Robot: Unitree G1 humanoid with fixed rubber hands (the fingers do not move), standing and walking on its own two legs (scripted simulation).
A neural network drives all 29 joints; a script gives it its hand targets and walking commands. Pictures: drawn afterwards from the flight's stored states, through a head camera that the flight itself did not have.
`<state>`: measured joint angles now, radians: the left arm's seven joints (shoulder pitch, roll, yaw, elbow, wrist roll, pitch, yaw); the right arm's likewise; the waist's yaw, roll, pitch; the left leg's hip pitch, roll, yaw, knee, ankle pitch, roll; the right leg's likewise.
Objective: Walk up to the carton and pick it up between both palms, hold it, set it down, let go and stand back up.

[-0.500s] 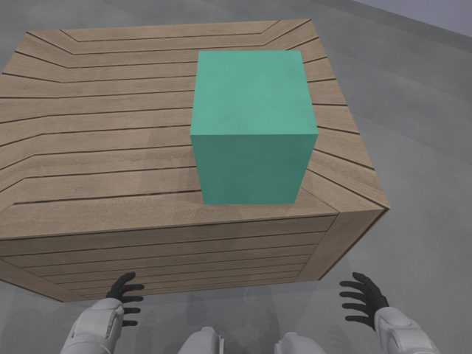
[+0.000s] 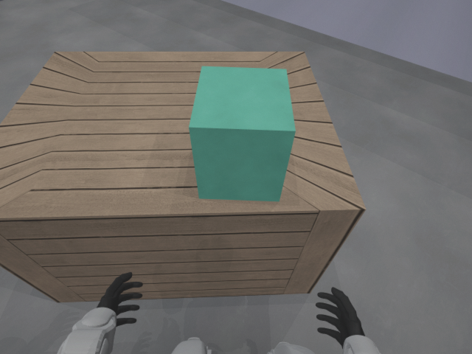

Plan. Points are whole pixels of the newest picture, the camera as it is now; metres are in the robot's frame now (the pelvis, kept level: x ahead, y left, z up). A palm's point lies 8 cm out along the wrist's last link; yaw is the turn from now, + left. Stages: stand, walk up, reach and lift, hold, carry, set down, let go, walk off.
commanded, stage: reach and lift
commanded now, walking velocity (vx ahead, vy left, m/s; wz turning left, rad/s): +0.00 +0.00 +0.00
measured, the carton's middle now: (241, 135) +0.59 +0.03 +0.01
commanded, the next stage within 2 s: none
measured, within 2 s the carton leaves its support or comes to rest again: neither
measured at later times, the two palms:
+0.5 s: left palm (110, 279) +0.25 +0.26 -0.04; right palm (336, 291) +0.25 -0.15 -0.05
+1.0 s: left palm (122, 240) +0.32 +0.25 -0.02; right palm (333, 242) +0.33 -0.15 -0.03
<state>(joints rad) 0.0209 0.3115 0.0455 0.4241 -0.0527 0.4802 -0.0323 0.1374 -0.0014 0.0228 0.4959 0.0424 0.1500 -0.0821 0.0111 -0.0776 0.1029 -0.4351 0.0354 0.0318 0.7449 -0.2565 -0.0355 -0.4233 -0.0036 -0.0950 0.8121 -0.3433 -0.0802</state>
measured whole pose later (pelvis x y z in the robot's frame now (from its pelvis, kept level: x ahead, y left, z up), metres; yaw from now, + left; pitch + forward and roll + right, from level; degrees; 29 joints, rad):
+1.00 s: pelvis +0.06 +0.04 +0.01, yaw +4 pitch +7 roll -1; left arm -0.16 0.19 -0.09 0.82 -0.16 -0.33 0.06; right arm -0.18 -0.14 -0.04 0.93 0.17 -0.39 0.00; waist -0.01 0.02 -0.07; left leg -0.53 0.02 0.02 0.71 -0.30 0.01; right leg -0.44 0.01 -0.08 0.68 -0.36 -0.03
